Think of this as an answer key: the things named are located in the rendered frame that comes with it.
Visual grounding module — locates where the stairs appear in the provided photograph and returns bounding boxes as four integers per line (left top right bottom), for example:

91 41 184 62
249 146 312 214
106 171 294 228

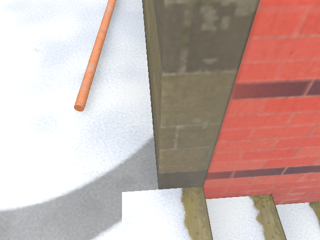
206 194 320 240

